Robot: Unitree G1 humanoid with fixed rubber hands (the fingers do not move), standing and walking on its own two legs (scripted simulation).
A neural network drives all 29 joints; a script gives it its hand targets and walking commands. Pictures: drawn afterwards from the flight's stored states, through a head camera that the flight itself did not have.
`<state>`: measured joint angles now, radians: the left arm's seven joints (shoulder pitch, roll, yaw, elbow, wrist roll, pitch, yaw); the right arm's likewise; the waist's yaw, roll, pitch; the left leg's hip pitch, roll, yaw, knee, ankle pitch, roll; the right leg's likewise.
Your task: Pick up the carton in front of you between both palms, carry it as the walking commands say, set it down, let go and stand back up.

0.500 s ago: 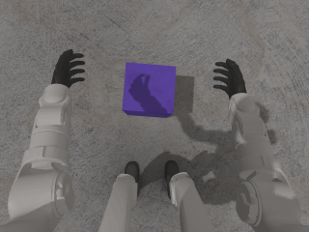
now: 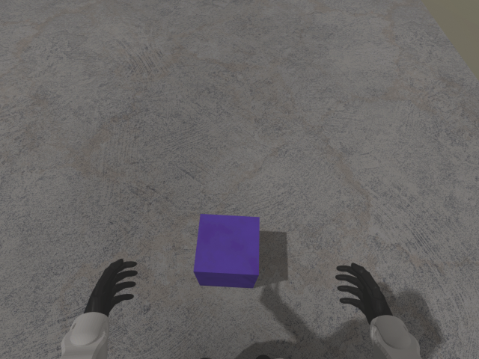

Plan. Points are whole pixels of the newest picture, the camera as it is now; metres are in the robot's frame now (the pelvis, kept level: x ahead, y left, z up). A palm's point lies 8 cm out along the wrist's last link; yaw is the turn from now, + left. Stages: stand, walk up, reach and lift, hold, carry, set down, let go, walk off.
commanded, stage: let go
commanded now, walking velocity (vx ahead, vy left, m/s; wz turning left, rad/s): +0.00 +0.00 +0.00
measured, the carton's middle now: (228, 253) +0.47 +0.01 -0.64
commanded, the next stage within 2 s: stand in 0.62 s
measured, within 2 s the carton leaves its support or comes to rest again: neither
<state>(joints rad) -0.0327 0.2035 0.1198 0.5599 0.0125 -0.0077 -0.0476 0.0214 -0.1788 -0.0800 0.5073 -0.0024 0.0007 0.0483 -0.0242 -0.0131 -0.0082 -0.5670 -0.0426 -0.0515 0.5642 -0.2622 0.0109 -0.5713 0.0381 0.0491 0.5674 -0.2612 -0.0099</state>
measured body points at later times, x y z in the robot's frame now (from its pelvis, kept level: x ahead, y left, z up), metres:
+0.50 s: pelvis +0.01 +0.00 +0.01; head +0.02 +0.00 +0.46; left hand +0.18 +0.23 -0.06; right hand +0.19 -0.23 -0.06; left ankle +0.00 +0.11 -0.73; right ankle +0.00 -0.11 -0.73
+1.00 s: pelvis +0.03 +0.00 +0.01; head +0.04 +0.00 +0.46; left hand +0.16 +0.30 -0.08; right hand +0.18 -0.29 -0.08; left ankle +0.00 +0.11 -0.73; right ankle +0.00 -0.11 -0.73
